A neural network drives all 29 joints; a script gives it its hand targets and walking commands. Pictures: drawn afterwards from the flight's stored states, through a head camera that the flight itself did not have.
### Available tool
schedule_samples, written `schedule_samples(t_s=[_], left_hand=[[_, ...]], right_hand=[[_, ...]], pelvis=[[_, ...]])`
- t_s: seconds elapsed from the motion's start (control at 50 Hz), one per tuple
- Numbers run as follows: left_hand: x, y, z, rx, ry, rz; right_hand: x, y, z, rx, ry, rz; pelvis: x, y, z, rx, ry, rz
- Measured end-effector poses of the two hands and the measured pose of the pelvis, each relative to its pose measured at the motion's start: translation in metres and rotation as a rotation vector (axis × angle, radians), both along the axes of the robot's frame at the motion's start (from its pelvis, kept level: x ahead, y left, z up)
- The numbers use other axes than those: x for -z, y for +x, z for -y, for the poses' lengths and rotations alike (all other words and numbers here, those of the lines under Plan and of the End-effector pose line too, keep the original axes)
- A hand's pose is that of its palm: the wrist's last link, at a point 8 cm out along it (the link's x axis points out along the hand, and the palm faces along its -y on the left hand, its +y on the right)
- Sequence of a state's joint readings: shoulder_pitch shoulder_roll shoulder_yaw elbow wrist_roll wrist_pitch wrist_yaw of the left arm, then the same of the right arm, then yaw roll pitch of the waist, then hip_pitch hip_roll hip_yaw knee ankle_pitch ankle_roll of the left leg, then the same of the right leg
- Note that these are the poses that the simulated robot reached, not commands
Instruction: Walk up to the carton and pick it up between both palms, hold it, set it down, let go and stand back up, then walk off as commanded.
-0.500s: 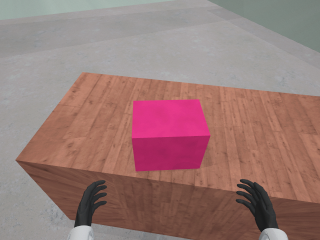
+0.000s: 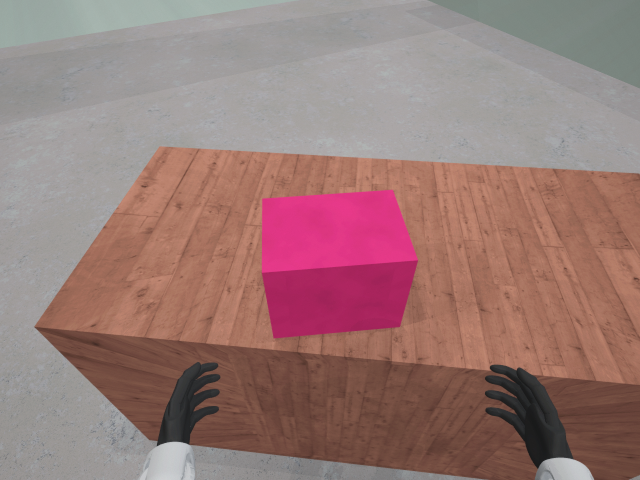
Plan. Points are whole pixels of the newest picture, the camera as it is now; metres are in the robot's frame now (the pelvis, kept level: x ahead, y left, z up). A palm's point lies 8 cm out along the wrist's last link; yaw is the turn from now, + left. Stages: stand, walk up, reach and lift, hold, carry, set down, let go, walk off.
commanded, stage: set down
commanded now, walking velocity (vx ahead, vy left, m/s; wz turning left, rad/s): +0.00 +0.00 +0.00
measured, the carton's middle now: (332, 264) +0.46 +0.03 -0.05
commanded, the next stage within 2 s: let go in 1.50 s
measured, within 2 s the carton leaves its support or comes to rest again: neither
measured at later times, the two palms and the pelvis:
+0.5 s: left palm (165, 439) +0.17 +0.23 -0.05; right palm (522, 459) +0.18 -0.20 -0.04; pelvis +0.02 +0.01 +0.00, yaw +0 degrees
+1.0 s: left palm (165, 452) +0.16 +0.23 -0.07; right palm (520, 472) +0.17 -0.21 -0.06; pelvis +0.01 +0.02 +0.00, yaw +0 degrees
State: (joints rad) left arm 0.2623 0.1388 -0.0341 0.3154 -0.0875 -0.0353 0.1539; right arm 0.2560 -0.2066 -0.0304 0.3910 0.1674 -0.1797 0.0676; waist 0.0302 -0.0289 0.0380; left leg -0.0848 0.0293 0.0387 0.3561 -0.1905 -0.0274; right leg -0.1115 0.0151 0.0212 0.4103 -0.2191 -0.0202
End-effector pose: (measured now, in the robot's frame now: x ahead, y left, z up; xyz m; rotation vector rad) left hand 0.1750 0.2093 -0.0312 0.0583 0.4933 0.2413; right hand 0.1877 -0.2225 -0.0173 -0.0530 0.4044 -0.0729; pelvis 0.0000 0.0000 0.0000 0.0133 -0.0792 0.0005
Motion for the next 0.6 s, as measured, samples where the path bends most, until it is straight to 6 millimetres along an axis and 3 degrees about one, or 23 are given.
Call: schedule_samples(t_s=[0.42,0.6], left_hand=[[0.019,-0.003,-0.017,0.035,0.015,-0.109],[0.024,-0.005,-0.022,0.045,0.019,-0.152]], right_hand=[[0.026,-0.012,-0.019,-0.022,-0.02,-0.141],[0.029,-0.009,-0.014,-0.025,-0.056,-0.161]], pelvis=[[-0.001,0.023,-0.007,-0.01,-0.014,0.006],[-0.002,0.022,-0.014,0.003,-0.017,0.002]])
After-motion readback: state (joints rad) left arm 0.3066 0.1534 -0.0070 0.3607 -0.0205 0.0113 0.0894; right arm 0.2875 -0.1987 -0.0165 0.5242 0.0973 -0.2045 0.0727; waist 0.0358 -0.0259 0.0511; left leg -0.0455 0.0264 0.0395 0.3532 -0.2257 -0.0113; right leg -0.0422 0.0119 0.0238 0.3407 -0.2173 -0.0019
